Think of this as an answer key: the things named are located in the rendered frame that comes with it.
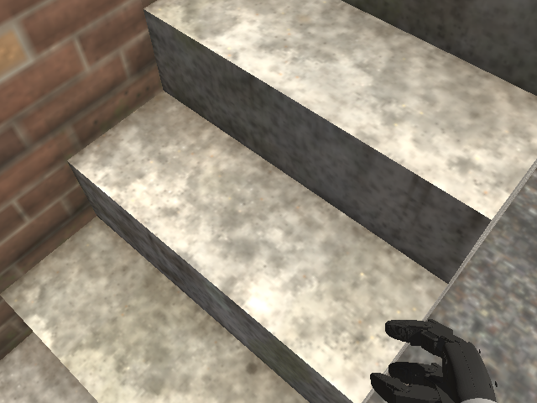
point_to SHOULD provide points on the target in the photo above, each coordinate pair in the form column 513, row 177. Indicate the robot right hand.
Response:
column 463, row 375

